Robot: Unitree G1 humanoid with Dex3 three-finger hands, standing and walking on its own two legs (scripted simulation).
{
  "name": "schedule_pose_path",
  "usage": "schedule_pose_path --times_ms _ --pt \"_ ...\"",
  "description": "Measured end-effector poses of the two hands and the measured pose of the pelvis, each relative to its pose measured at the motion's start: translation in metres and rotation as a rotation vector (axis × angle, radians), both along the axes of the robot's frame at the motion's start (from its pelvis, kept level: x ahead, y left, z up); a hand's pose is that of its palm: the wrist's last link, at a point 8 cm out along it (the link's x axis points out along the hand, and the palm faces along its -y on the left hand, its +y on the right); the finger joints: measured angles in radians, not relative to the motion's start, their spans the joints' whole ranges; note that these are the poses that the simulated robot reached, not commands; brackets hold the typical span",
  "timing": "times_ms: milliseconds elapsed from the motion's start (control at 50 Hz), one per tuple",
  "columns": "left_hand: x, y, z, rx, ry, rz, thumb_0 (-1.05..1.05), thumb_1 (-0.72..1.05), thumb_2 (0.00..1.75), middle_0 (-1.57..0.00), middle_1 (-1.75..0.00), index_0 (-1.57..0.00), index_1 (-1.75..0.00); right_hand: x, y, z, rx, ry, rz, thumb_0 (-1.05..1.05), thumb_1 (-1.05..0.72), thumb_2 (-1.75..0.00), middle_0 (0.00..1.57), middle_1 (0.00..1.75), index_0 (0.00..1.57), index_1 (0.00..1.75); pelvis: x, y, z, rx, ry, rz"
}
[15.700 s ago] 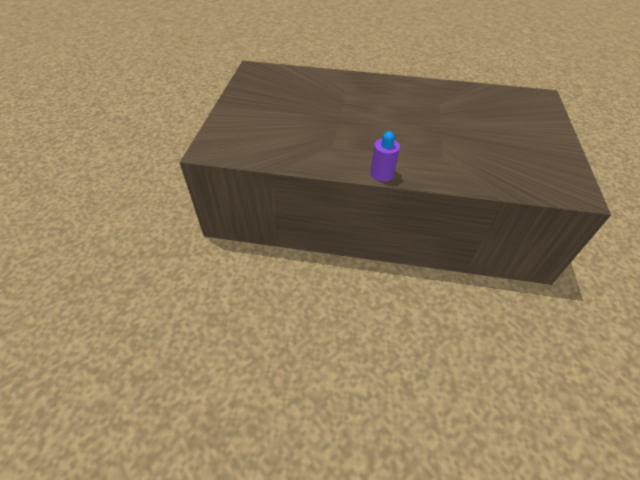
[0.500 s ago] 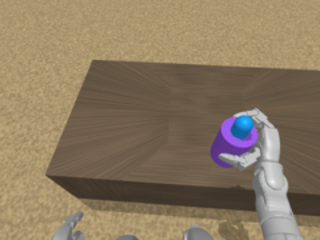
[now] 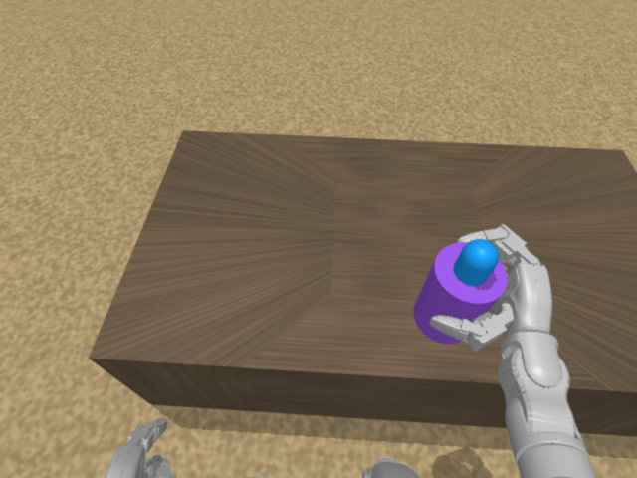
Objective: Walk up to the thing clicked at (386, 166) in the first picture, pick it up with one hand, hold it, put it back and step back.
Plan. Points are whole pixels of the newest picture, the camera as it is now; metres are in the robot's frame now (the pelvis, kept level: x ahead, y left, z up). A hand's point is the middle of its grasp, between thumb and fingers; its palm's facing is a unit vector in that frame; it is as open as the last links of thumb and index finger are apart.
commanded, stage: hold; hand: right
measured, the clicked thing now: (461, 286) +0.33 -0.16 +0.06
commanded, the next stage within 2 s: none
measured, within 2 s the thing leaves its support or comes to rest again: neither
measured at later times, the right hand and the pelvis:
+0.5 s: hand (472, 288) +0.32 -0.17 +0.06, palm faces +0.12 +0.99 +0.00, open 11.4 cm; pelvis +0.00 +0.00 +0.00, yaw +0 degrees
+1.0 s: hand (469, 289) +0.32 -0.17 +0.06, palm faces +0.12 +0.99 +0.00, open 11.4 cm; pelvis +0.00 +0.00 +0.00, yaw +0 degrees
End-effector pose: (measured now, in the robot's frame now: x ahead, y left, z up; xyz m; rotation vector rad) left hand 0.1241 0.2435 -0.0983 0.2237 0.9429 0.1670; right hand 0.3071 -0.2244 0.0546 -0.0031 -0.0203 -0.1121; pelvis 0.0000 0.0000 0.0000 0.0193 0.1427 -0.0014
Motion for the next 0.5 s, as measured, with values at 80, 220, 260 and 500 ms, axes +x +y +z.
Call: schedule_pose_path --times_ms 80,220,260,500 --pt "0.0014 -0.0018 0.0015 -0.002 -0.007 -0.003 0.01 0.93 0.89 -0.19 -0.31 -0.2 -0.3 -0.0027 -0.0002 0.0026 -0.001 -0.003 -0.002 0.0 0.61 -0.89 0.72 1.16 0.72 1.15 0.0001 -0.0006 0.0013 -0.001 -0.006 0.0" --pt "0.0045 -0.0049 0.0035 -0.007 -0.02 -0.008 0.01 0.93 0.89 -0.19 -0.31 -0.2 -0.3 -0.0053 -0.001 0.0082 -0.004 -0.012 -0.006 0.0 0.61 -0.89 0.72 1.16 0.72 1.15 0.0002 -0.0007 0.0029 -0.002 -0.018 -0.001" --pt "0.0052 -0.0056 0.004 -0.009 -0.022 -0.01 0.01 0.92 0.89 -0.19 -0.31 -0.2 -0.3 -0.0055 -0.0011 0.0094 -0.003 -0.013 -0.007 0.0 0.61 -0.89 0.72 1.16 0.72 1.15 0.0003 -0.0006 0.0035 -0.002 -0.02 -0.002" --pt "0.0069 -0.0039 0.0059 -0.011 -0.032 -0.013 0.01 0.92 0.89 -0.19 -0.31 -0.2 -0.3 -0.0094 0.0032 0.0079 0.004 -0.002 -0.004 0.0 0.61 -0.89 0.72 1.16 0.72 1.15 0.0006 0.0011 0.0046 -0.003 -0.023 -0.002"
